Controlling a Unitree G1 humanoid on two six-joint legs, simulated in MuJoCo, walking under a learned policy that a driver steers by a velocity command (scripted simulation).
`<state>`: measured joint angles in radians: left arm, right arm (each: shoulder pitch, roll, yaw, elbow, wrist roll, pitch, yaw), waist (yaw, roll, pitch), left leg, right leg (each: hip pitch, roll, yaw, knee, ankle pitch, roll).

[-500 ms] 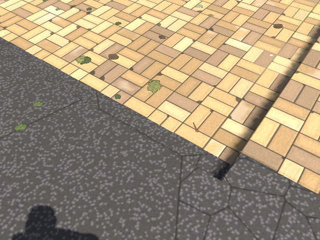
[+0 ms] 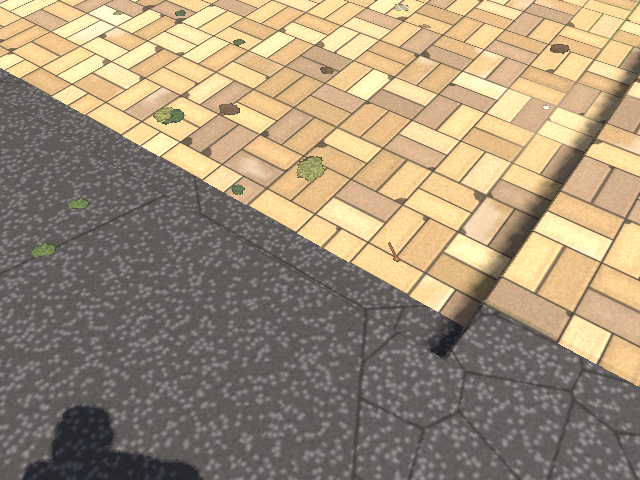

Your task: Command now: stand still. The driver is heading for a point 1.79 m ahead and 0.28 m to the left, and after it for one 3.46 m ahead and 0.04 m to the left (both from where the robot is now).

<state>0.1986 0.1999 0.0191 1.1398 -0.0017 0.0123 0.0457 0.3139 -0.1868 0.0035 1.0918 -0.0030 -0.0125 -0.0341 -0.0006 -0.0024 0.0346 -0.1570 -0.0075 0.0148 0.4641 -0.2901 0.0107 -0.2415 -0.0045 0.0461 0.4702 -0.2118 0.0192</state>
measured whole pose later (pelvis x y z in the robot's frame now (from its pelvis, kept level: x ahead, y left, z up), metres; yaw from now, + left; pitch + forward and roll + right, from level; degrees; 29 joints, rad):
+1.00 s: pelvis +0.39 +0.01 +0.00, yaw +0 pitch +0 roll +1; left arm 0.24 0.25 0.05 0.97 -0.03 -0.09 0.02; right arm 0.25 -0.23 -0.05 0.98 0.00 -0.10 0.04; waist -0.02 -0.03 0.03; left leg -0.23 -0.07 0.08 0.37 -0.14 0.08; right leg -0.53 -0.10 0.03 1.18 -0.30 -0.05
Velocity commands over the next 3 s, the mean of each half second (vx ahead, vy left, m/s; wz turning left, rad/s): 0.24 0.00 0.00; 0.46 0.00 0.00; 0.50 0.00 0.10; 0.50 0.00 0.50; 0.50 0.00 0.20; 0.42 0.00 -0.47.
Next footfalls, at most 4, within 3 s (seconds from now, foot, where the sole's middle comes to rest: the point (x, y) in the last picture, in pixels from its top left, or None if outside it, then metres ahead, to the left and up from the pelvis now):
0.80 left None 0.46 0.09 -0.78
1.34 right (394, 372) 0.76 -0.14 -0.78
1.92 left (275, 284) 1.01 0.15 -0.78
2.56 right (294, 202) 1.45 0.12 -0.92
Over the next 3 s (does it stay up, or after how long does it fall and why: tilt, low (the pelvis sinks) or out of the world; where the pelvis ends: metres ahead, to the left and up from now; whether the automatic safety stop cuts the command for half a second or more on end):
stays up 1.52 0.23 -0.16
